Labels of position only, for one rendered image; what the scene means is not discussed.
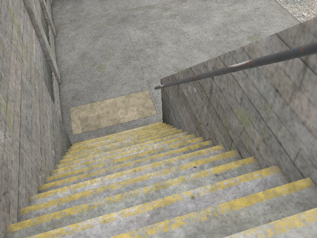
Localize stairs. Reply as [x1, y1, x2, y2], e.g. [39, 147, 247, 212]
[5, 122, 317, 238]

